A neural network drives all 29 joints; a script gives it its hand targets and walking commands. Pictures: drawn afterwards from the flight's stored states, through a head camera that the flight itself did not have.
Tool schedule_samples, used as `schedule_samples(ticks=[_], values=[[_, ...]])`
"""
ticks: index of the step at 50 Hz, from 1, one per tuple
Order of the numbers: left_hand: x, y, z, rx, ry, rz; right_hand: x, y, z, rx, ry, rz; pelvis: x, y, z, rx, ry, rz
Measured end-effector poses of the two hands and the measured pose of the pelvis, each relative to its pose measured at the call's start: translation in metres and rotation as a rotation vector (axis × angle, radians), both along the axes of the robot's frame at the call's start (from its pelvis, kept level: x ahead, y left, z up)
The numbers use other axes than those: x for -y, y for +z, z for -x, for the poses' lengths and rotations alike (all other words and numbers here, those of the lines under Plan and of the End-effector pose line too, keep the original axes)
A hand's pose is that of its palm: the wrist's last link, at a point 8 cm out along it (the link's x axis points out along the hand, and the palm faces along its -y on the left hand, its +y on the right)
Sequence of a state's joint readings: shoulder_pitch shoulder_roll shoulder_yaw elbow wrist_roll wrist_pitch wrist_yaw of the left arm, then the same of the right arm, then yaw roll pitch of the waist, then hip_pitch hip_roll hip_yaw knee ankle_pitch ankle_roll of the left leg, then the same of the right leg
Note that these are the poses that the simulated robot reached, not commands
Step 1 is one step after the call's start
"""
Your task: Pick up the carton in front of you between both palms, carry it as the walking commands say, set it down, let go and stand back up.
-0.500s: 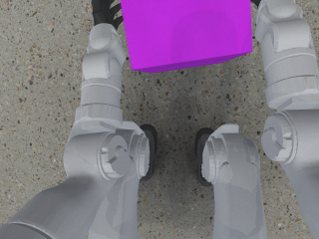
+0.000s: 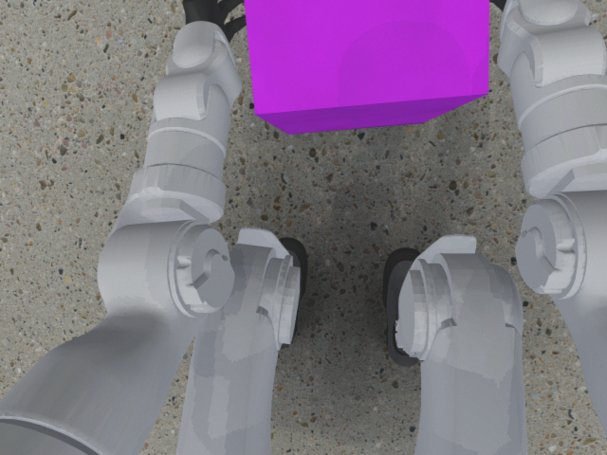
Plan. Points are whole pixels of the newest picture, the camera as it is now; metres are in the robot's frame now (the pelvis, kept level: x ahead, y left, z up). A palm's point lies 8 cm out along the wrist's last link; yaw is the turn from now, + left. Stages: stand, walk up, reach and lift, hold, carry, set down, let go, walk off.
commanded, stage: set down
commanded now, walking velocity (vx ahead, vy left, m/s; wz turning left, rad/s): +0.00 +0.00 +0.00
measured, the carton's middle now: (355, 34) +0.54 -0.02 -0.23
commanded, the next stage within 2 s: let go in 1.98 s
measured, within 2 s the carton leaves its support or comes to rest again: rests again in 0.14 s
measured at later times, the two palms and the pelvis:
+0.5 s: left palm (201, 30) +0.54 +0.14 -0.16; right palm out of the picture +0.55 -0.17 -0.17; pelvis +0.00 +0.00 -0.01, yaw +0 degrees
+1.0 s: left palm (189, 45) +0.53 +0.16 -0.17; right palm out of the picture +0.56 -0.23 -0.16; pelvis +0.00 +0.00 -0.01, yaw -1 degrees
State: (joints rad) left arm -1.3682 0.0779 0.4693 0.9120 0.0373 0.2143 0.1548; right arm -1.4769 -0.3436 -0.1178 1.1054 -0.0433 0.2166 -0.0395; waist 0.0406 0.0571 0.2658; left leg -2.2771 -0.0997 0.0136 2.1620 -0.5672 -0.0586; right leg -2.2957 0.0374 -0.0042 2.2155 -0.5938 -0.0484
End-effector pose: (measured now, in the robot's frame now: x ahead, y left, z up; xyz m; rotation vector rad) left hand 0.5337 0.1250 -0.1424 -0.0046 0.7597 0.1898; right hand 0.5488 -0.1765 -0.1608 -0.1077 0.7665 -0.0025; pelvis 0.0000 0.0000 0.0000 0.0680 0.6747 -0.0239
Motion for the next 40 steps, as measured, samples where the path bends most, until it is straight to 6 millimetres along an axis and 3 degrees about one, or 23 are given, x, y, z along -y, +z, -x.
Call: schedule_samples(ticks=[35,40], values=[[-0.016,-0.019,-0.001,-0.002,-0.030,0.010,-0.004,-0.014,0.001,0.028,0.059,-0.086,-0.001,-0.009,0.004,0.099,0.004,-0.001],[-0.025,-0.034,0.011,-0.034,-0.017,-0.032,0.021,-0.034,0.014,0.003,-0.023,-0.010,-0.001,-0.008,0.005,0.115,-0.002,-0.004]])
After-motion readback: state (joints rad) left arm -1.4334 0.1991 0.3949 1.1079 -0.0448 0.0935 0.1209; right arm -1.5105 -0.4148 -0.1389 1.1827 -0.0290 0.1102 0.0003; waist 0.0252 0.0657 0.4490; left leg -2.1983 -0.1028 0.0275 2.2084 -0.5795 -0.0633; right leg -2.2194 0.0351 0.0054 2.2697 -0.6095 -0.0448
